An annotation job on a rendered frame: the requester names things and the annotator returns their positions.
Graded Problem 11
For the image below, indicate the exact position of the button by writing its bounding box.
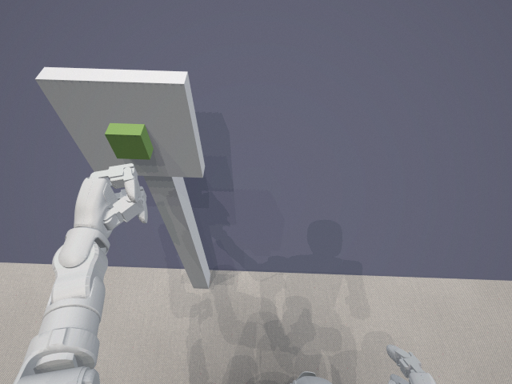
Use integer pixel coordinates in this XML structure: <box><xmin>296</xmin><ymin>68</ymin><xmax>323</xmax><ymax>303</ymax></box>
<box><xmin>105</xmin><ymin>123</ymin><xmax>154</xmax><ymax>160</ymax></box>

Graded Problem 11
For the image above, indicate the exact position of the left robot upper arm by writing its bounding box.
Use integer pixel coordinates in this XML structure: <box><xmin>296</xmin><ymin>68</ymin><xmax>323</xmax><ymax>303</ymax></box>
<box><xmin>17</xmin><ymin>366</ymin><xmax>100</xmax><ymax>384</ymax></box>

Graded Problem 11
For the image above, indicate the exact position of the robot left hand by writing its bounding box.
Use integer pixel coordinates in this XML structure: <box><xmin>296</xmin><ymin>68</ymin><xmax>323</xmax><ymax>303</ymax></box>
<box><xmin>74</xmin><ymin>163</ymin><xmax>148</xmax><ymax>238</ymax></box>

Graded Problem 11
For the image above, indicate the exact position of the panel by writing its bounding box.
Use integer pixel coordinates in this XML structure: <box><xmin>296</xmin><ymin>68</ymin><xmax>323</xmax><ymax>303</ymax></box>
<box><xmin>35</xmin><ymin>67</ymin><xmax>210</xmax><ymax>289</ymax></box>

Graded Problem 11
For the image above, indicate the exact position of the robot left forearm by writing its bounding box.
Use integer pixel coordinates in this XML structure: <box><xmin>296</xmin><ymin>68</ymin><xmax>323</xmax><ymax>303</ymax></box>
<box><xmin>13</xmin><ymin>227</ymin><xmax>110</xmax><ymax>384</ymax></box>

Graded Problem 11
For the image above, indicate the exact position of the right robot shin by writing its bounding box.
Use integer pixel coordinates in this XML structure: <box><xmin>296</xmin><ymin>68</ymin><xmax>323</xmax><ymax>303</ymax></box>
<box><xmin>296</xmin><ymin>371</ymin><xmax>316</xmax><ymax>381</ymax></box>

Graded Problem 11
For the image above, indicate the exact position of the robot right hand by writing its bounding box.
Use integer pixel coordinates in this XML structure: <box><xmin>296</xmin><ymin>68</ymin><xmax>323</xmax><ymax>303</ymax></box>
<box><xmin>386</xmin><ymin>344</ymin><xmax>436</xmax><ymax>384</ymax></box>

